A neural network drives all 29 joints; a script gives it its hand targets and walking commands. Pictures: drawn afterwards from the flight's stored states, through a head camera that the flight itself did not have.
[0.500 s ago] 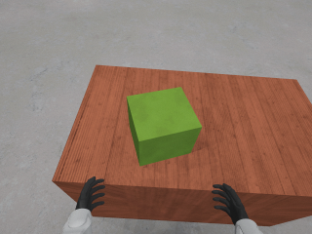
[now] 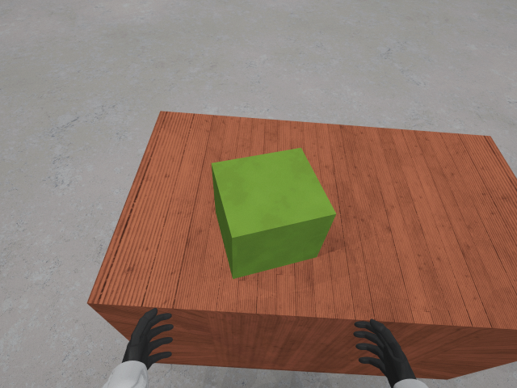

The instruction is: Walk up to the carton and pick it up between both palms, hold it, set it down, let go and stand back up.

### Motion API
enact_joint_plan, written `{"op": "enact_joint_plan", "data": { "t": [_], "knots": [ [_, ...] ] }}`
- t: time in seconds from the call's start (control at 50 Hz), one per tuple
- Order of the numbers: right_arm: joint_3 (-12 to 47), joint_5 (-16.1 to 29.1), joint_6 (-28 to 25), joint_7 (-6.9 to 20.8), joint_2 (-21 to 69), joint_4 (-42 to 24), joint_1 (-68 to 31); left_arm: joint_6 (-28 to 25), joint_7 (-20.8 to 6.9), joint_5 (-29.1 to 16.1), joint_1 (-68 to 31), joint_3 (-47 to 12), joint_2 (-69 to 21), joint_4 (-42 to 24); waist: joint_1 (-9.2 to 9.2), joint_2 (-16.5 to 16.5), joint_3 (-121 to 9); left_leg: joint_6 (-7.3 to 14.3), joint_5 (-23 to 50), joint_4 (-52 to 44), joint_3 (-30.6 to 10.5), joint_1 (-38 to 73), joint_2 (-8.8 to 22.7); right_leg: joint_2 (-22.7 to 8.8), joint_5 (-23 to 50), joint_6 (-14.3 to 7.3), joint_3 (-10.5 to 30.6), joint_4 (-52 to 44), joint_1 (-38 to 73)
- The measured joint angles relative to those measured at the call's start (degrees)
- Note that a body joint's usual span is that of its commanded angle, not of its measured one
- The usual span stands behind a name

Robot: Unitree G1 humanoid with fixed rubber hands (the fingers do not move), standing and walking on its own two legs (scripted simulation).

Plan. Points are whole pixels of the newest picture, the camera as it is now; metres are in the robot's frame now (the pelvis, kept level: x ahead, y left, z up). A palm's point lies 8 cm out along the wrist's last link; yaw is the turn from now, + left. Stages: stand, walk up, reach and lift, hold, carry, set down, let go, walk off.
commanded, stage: let go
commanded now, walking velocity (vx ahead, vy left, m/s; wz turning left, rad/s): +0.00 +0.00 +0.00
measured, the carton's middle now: (267, 213) +0.44 -0.01 -0.07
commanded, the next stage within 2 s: stand in 0.02 s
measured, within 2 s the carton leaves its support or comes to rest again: neither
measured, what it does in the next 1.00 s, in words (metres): stands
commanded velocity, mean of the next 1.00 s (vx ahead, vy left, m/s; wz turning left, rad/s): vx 0.00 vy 0.00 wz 0.00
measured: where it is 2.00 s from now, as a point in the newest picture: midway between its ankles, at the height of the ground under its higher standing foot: outside the picture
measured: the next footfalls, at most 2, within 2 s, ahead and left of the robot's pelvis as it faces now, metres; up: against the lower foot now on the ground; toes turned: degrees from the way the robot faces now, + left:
none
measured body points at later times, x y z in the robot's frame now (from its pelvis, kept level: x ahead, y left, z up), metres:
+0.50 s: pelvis +0.00 -0.01 +0.00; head +0.02 +0.00 +0.45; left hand +0.15 +0.23 -0.11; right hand +0.13 -0.25 -0.11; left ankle -0.01 +0.12 -0.74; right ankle +0.02 -0.11 -0.74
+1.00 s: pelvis +0.00 -0.01 +0.00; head -0.01 -0.01 +0.45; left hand +0.14 +0.24 -0.12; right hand +0.13 -0.25 -0.11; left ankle -0.01 +0.12 -0.74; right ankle +0.02 -0.11 -0.74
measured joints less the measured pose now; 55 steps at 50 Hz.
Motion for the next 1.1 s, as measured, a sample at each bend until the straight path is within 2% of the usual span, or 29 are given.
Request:
{"op": "enact_joint_plan", "data": {
  "t": [0.06,0.14,0.32,0.54,1.1],
  "knots": [
    [0.0,-1.4,0.4,-0.1,0.0,0.0,0.0,-0.5,-0.2,0.0,0.0,0.0,0.1,0.5,0.0,0.0,-0.1,0.0,0.0,0.0,0.0,0.0,0.0,0.0,0.0,0.0,0.0,0.1,0.0],
    [0.0,-3.9,5.0,-0.7,-0.1,0.1,0.8,-4.8,-1.6,0.0,0.0,0.0,2.4,4.6,-0.01,0.0,-1.3,0.0,-0.2,0.0,0.0,0.0,-0.1,-0.1,-0.5,0.0,0.0,0.8,-0.3],
    [0.0,-4.1,9.3,-1.0,-1.6,0.0,3.9,-8.6,-2.7,0.0,0.0,0.0,7.2,11.1,-0.01,0.0,-2.3,-0.1,-0.3,0.0,0.0,0.0,-0.2,-0.2,-1.5,0.0,0.0,2.4,-1.1],
    [0.0,-4.1,10.1,-1.0,-3.9,0.0,5.0,-9.6,-3.4,0.0,0.0,0.0,7.6,15.6,0.0,0.2,-3.1,-0.2,-0.3,0.0,0.0,0.0,-0.2,-0.2,-1.8,0.0,0.0,3.0,-1.4],
    [0.0,-4.1,10.2,-1.0,-4.0,0.0,6.3,-10.3,-3.7,0.0,0.0,0.0,7.6,22.0,0.0,1.4,-6.2,-0.3,-0.3,0.0,0.0,0.0,-0.2,-0.2,-1.8,0.0,0.0,3.0,-1.4]
  ]
}}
